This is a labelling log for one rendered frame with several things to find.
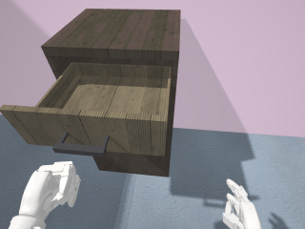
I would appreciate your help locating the cabinet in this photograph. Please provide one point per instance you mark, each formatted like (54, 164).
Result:
(123, 37)

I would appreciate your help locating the robot left forearm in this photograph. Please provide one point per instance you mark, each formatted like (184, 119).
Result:
(25, 221)

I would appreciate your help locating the drawer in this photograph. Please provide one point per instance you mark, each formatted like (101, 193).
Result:
(129, 103)

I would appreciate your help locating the handle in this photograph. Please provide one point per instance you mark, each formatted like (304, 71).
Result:
(79, 149)

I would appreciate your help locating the left robot hand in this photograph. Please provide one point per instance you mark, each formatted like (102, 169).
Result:
(59, 179)

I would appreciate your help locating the right robot hand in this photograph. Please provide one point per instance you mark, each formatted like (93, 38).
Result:
(246, 216)

